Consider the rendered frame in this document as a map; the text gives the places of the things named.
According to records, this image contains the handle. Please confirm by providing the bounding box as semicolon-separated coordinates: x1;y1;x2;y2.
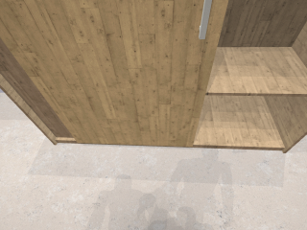
199;0;212;39

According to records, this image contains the wardrobe door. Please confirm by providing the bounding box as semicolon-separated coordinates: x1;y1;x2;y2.
0;38;74;138
0;0;229;147

